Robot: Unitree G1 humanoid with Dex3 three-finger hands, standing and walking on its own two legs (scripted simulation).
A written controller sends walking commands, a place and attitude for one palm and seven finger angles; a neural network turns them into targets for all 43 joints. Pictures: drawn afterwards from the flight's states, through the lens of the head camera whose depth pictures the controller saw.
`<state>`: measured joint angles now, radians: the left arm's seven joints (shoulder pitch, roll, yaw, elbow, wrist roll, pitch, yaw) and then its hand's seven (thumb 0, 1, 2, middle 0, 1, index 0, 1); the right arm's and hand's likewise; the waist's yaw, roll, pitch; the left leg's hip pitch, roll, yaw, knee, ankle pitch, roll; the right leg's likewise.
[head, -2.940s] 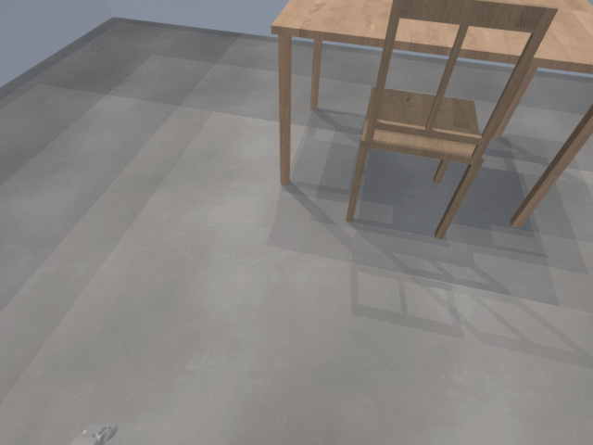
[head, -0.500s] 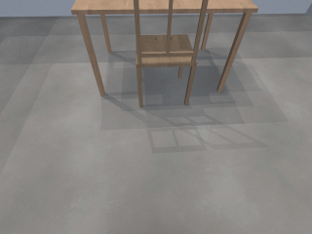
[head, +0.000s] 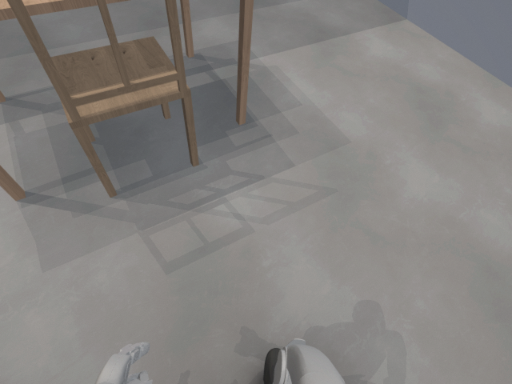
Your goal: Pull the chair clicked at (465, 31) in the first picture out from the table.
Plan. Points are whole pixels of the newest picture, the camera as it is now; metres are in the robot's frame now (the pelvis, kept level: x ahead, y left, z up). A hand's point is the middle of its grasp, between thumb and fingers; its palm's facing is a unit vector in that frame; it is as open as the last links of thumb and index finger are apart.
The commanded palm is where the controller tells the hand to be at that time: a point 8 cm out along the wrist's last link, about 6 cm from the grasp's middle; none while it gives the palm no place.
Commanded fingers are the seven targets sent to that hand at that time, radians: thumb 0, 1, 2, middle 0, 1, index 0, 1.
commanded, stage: walk to a spot facing it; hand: left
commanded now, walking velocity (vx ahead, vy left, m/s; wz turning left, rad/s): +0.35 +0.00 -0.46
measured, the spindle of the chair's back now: (111, 35) +1.01 +0.42 -0.05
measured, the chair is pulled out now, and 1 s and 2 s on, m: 0.00 0.00 0.00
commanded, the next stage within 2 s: turn to face it in 0.88 s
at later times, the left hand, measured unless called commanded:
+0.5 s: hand (140, 306) +0.27 +0.22 -0.18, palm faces -0.08 -0.98 -0.19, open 7.3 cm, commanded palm none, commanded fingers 0.00 0.90 0.90 -0.20 -0.30 -0.20 -0.30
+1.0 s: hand (235, 171) +0.61 +0.04 -0.17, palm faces -0.49 -0.85 -0.20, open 7.4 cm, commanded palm none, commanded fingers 0.00 0.90 0.90 -0.20 -0.30 -0.20 -0.30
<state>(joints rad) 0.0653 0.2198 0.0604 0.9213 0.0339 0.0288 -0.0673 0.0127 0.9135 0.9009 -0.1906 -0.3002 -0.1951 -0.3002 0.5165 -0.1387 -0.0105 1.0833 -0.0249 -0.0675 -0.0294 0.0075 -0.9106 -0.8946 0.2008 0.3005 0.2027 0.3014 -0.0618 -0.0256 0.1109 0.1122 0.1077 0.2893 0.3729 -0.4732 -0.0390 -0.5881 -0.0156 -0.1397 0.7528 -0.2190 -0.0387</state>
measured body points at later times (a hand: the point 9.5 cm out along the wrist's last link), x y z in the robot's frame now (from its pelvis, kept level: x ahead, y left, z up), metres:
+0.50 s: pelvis +0.23 +0.02 +0.00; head +0.24 +0.04 +0.45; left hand +0.27 +0.27 -0.16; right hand +0.31 -0.23 -0.12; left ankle +0.30 +0.12 -0.73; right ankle +0.13 -0.09 -0.71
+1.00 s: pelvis +0.41 -0.07 -0.02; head +0.46 -0.09 +0.43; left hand +0.64 +0.09 -0.16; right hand +0.23 -0.23 -0.16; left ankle +0.32 +0.12 -0.68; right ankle +0.47 -0.18 -0.73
